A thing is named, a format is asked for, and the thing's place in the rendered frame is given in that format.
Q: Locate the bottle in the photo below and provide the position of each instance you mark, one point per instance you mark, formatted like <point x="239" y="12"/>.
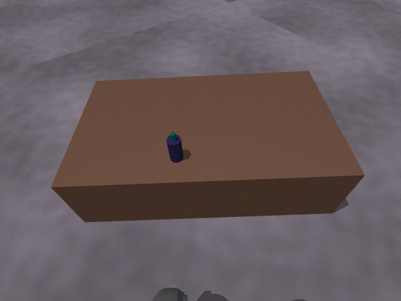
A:
<point x="175" y="147"/>

